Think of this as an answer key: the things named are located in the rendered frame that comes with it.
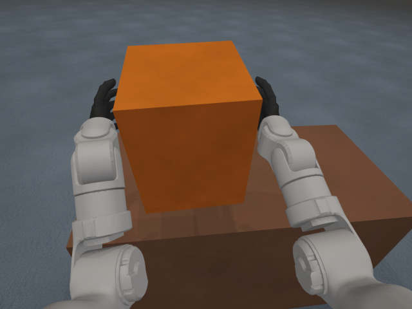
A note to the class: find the carton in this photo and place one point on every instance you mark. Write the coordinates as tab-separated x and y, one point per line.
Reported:
188	115

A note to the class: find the left robot hand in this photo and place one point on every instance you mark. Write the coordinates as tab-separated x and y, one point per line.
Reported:
102	104

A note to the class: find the robot right forearm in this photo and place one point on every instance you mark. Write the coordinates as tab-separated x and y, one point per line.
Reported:
309	202

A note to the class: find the robot right upper arm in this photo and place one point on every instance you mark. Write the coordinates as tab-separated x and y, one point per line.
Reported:
334	265

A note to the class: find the robot left forearm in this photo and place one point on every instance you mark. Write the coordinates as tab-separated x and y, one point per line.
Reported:
98	187

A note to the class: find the right robot hand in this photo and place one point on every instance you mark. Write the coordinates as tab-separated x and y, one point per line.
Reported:
269	105

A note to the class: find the pedestal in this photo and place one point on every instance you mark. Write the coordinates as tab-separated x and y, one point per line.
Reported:
240	256

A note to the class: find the robot left upper arm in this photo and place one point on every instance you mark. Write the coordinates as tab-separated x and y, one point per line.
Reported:
106	278

